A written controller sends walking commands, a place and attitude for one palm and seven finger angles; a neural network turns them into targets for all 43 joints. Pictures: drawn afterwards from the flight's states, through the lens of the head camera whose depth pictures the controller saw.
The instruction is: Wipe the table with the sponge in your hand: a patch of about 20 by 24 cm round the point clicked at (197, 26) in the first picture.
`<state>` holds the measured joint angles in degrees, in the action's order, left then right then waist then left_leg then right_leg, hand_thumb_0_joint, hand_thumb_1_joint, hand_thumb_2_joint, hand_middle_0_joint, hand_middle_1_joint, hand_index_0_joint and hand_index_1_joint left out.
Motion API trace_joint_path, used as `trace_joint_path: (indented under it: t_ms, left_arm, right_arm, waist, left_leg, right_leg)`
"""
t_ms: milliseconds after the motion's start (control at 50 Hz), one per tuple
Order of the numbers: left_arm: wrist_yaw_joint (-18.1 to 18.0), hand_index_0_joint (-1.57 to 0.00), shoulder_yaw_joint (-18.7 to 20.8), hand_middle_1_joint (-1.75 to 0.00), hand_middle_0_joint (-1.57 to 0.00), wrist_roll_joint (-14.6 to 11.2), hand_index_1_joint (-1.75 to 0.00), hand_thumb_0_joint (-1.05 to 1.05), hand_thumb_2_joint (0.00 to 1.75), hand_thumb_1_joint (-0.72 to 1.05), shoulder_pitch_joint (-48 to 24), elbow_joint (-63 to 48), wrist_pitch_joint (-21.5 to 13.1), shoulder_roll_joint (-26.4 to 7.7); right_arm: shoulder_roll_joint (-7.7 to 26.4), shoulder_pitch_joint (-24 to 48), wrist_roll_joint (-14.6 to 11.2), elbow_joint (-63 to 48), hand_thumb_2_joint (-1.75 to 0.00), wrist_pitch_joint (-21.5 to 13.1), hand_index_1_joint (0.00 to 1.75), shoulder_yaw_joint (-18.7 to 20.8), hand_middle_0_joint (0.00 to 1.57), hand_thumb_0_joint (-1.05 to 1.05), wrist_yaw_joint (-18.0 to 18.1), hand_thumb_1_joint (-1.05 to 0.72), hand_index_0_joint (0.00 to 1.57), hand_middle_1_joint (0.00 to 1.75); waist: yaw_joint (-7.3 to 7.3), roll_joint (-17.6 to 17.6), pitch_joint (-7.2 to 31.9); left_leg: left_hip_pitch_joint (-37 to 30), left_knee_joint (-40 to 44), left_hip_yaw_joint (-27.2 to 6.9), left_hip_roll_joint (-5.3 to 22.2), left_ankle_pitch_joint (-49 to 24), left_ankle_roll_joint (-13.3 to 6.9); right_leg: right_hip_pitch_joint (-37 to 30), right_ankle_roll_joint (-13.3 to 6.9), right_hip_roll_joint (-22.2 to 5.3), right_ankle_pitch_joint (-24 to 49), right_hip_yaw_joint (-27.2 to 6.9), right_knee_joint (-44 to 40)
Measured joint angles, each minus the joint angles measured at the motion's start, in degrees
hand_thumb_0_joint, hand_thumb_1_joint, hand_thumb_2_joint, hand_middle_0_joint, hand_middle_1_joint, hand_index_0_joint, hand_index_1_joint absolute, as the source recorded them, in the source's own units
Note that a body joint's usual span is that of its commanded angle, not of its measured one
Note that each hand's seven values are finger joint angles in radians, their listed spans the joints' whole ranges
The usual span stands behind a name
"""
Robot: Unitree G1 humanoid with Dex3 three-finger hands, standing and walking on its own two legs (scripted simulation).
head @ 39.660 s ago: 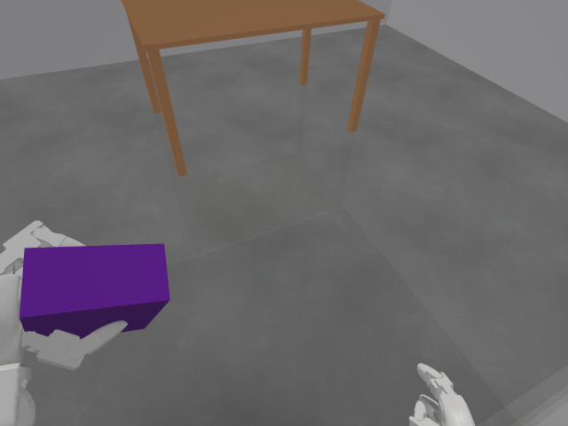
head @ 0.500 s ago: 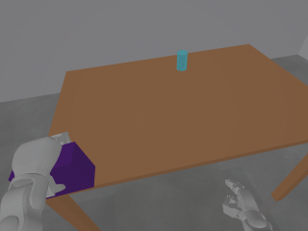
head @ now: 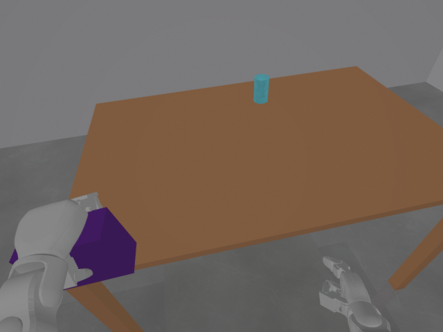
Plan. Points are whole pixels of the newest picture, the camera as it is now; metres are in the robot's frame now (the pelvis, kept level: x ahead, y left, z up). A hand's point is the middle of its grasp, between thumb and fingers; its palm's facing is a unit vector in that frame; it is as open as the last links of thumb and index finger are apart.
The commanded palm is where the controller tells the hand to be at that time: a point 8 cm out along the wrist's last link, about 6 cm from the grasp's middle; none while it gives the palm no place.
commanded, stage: step back with the hand held close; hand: left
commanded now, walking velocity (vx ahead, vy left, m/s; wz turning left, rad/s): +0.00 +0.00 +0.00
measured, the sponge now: (87, 256) +0.19 +0.28 +0.06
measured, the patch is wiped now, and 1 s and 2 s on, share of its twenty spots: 1.00 1.00 1.00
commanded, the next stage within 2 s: stop stepping back and stand still in 1.84 s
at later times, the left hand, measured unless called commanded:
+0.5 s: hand (76, 239) +0.18 +0.26 +0.14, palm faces +0.35 -0.84 -0.41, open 10.0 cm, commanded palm +0.13 +0.29 +0.17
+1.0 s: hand (45, 277) +0.12 +0.26 +0.14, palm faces +0.43 -0.85 -0.31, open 10.0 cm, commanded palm +0.06 +0.30 +0.17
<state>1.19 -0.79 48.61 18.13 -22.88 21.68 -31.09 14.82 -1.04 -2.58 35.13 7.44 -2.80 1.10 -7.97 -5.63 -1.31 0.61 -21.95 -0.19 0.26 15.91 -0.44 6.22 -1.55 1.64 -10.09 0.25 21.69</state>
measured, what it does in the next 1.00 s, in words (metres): shifts its weight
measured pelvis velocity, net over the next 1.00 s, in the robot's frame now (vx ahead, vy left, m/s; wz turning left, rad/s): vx -0.09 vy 0.02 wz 0.03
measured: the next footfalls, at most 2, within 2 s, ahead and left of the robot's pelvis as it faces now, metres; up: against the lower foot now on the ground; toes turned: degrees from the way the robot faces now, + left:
right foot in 1.68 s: -0.19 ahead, -0.11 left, +0.00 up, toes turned +2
left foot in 1.90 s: -0.21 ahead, +0.13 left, +0.00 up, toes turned -2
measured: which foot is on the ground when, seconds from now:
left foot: down 0.00-1.00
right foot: down 0.00-1.00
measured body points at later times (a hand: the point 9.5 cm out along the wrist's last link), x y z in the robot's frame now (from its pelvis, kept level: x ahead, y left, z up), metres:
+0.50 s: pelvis -0.03 +0.01 -0.02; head -0.02 +0.03 +0.43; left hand +0.15 +0.30 +0.16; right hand +0.12 -0.24 -0.10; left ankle -0.04 +0.12 -0.74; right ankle +0.03 -0.11 -0.74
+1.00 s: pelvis -0.09 +0.02 -0.03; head -0.09 +0.04 +0.42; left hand +0.09 +0.30 +0.16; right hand +0.10 -0.21 -0.10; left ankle -0.04 +0.12 -0.74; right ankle +0.03 -0.11 -0.74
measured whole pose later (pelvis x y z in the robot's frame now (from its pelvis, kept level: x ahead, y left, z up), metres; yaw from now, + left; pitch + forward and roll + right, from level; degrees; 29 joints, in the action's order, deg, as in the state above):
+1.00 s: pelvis -0.09 +0.02 -0.03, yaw +2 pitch +0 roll -1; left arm -8.2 18.1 -1.6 24.3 -30.1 -9.3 -19.4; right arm 11.8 -10.4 -0.3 32.8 0.0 -1.2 3.0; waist -0.6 2.0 0.8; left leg 25.2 -42.6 -0.3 -1.0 18.9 -2.0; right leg 27.2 0.3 -0.4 -8.6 1.5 35.6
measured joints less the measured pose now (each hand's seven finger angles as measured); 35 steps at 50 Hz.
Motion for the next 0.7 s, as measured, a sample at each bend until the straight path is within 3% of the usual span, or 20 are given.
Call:
trace_joint_path:
  t_ms: [100,140,160,180,220,260,320,400,500,700]
  left_arm:
    - [-0.15,-0.75,-0.06,-1.32,-0.73,0.14,-1.33,-0.01,1.04,-0.49,-0.05,0.37,0.07,0.03]
    - [-1.22,-0.75,6.6,-1.32,-0.73,-21.94,-1.33,-0.01,1.04,-0.49,0.56,0.29,-5.86,2.53]
    - [-1.72,-0.75,9.68,-1.32,-0.73,-30.8,-1.33,-0.01,1.04,-0.49,1.44,0.67,-9.5,3.57]
    - [-2.31,-0.75,12.01,-1.32,-0.73,-37.17,-1.33,-0.01,1.04,-0.49,2.57,0.59,-12.53,4.42]
    - [-3.81,-0.75,14.72,-1.32,-0.73,-44.95,-1.34,-0.01,1.04,-0.49,4.91,-1.25,-16.96,6.04]
    - [-5.32,-0.75,15.83,-1.32,-0.73,-48.92,-1.34,-0.01,1.04,-0.49,7.16,-4.32,-20.23,7.53]
    - [-6.83,-0.75,16.55,-1.32,-0.73,-51.46,-1.34,-0.01,1.04,-0.49,9.92,-8.4,-24.0,8.66]
    - [-7.8,-0.75,18.71,-1.32,-0.73,-52.3,-1.34,-0.01,1.05,-0.49,11.87,-10.18,-26.88,7.63]
    - [-8.51,-0.75,20.78,-1.32,-0.73,-52.48,-1.34,-0.02,1.05,-0.49,11.51,-7.98,-28.1,7.23]
    - [-8.91,-0.75,19.6,-1.32,-0.73,-51.54,-1.34,-0.02,1.05,-0.49,12.16,-9.17,-30.35,8.1]
  right_arm:
    - [0.16,-0.04,-0.03,-0.01,-0.89,0.07,0.3,-0.02,0.2,0.01,-0.01,-0.9,0.2,0.3]
    - [-0.16,-1.39,0.07,-3.52,-0.89,-0.22,0.3,0.25,0.2,0.01,0.29,-0.9,0.2,0.3]
    - [-0.56,-2.18,0.15,-5.14,-0.89,-1.04,0.3,0.08,0.2,0.01,0.48,-0.9,0.2,0.3]
    - [-1.05,-3.02,0.24,-6.41,-0.89,-1.84,0.3,-0.09,0.2,0.01,0.7,-0.9,0.2,0.3]
    - [-1.87,-4.76,0.51,-7.62,-0.89,-3.12,0.3,-0.23,0.2,0.01,1.26,-0.9,0.2,0.3]
    - [-2.16,-6.34,0.88,-7.31,-0.89,-3.8,0.3,-0.1,0.2,0.01,1.81,-0.9,0.2,0.3]
    - [-1.98,-8.49,1.15,-5.67,-0.89,-3.96,0.3,0.67,0.2,0.01,2.37,-0.9,0.2,0.3]
    - [-1.94,-10.86,1.14,-3.51,-0.89,-3.54,0.3,1.99,0.2,0.01,2.73,-0.9,0.2,0.3]
    - [-2.03,-12.52,1.09,-2.35,-0.89,-3.97,0.3,2.49,0.2,0.01,2.77,-0.9,0.2,0.3]
    - [-2.82,-10.82,1.56,-2.85,-0.89,-5.82,0.3,1.88,0.2,0.01,2.47,-0.9,0.2,0.3]
  waist:
    - [0.0,0.08,-0.12]
    - [0.9,0.23,-0.13]
    - [1.67,0.79,-0.15]
    - [2.57,1.58,-0.21]
    - [4.25,3.43,-0.37]
    - [5.53,5.17,-0.52]
    - [6.98,6.82,-0.28]
    - [8.13,7.87,0.51]
    - [8.72,7.51,1.38]
    - [9.36,7.59,2.13]
  left_leg:
    - [0.14,-0.11,0.06,0.01,0.0,0.01]
    - [2.46,-2.03,-0.38,0.21,0.58,0.02]
    - [3.9,-3.05,-0.55,0.25,0.91,0.05]
    - [5.28,-3.94,-0.72,0.25,1.16,0.08]
    - [7.62,-5.5,-1.06,0.11,1.51,0.26]
    - [9.36,-6.79,-1.13,-0.27,1.81,0.23]
    - [11.68,-8.79,-1.04,-0.98,2.36,-0.15]
    - [14.15,-11.22,-0.67,-1.76,2.99,-0.6]
    - [16.62,-14.0,-0.33,-1.77,3.54,-0.82]
    - [21.55,-16.96,-0.35,-1.7,2.19,-1.42]
  right_leg:
    - [0.16,-0.02,0.02,0.04,-0.08,0.1]
    - [1.7,0.08,0.17,0.03,0.4,0.65]
    - [2.93,0.12,0.19,-0.07,0.58,1.27]
    - [4.17,0.15,0.18,-0.22,0.77,1.95]
    - [6.36,0.19,-0.01,-0.65,1.11,3.42]
    - [8.24,0.34,-0.4,-1.2,1.18,5.12]
    - [10.79,0.81,-1.11,-2.08,1.07,7.69]
    - [13.6,1.32,-1.87,-3.02,0.69,10.76]
    - [15.78,1.51,-1.85,-3.01,0.4,12.69]
    - [19.09,1.94,-1.8,0.13,0.54,12.28]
